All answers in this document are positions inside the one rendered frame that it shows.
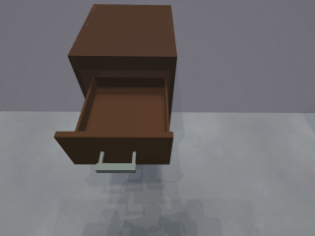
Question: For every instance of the drawer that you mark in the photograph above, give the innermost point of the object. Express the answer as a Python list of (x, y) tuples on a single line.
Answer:
[(122, 115)]

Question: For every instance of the cabinet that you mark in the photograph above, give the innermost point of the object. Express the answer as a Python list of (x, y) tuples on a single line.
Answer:
[(126, 40)]

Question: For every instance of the handle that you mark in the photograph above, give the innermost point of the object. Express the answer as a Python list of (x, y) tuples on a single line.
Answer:
[(116, 167)]

